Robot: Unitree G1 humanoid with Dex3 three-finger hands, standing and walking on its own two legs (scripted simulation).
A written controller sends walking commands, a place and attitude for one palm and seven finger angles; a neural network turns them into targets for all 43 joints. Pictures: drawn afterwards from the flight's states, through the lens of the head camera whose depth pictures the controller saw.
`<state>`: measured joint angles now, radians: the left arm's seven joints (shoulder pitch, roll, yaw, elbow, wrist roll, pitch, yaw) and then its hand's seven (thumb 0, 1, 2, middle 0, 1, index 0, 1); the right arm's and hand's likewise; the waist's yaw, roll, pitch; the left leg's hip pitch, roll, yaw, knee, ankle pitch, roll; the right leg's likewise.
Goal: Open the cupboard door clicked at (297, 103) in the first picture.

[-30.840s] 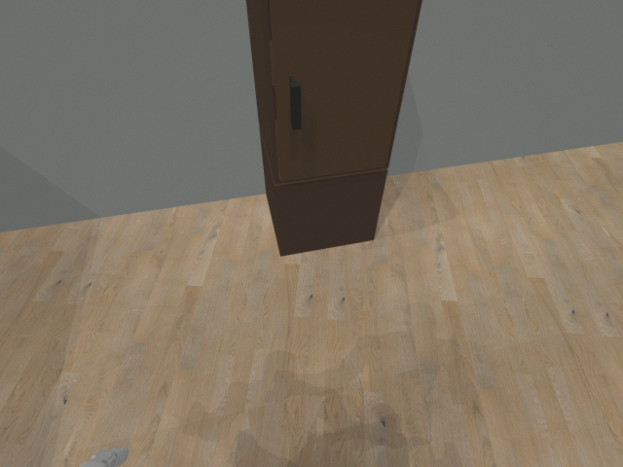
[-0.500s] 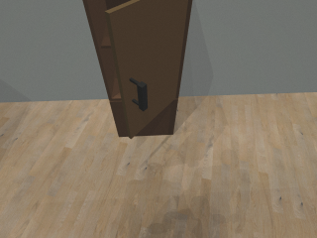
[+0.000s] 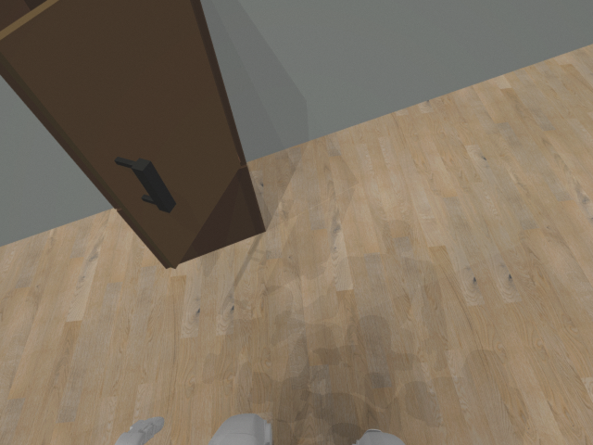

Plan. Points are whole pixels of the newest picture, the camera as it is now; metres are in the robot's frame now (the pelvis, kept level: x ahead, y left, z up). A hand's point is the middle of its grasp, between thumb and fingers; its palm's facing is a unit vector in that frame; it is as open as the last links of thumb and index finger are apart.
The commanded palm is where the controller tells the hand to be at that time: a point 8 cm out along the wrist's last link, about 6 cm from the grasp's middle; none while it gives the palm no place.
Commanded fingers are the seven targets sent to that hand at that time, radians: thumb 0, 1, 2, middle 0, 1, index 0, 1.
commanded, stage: walk to a spot facing it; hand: left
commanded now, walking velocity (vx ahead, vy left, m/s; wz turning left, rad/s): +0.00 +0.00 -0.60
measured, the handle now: (145, 184) +0.53 +0.34 -0.04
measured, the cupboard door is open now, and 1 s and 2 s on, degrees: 47 47 47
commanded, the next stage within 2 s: none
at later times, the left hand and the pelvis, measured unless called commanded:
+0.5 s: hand (186, 425) +0.15 +0.20 -0.15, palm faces -0.24 -0.95 -0.20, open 7.4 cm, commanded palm none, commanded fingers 0.00 0.90 0.90 -0.20 -0.30 -0.20 -0.30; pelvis +0.01 +0.02 +0.02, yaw -18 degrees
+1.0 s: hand (259, 380) +0.22 +0.10 -0.15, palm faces -0.54 -0.82 -0.19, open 7.4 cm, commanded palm none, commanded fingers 0.00 0.90 0.90 -0.20 -0.30 -0.20 -0.30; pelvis +0.08 -0.04 +0.01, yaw -36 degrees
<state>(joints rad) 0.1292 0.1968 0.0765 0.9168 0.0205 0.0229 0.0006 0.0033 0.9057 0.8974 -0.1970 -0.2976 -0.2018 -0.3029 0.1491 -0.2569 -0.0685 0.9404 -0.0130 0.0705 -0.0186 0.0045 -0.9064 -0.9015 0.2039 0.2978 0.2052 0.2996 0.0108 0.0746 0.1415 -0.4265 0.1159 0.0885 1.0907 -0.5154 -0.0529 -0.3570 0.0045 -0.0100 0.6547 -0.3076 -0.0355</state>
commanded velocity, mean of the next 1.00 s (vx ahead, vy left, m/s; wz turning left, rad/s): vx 0.12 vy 0.00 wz -0.60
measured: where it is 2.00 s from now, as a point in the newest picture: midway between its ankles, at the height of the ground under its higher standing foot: (440, 375)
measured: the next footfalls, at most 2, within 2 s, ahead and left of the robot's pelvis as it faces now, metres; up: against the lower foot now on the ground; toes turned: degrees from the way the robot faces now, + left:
left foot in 0.30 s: +0.07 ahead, +0.13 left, +0.00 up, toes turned -11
right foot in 0.68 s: +0.00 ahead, -0.13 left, +0.00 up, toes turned -29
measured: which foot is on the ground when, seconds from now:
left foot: up 0.00-0.28, down 0.30-0.66, up 0.68-1.00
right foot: down 0.00-0.30, up 0.32-0.66, down 0.68-1.00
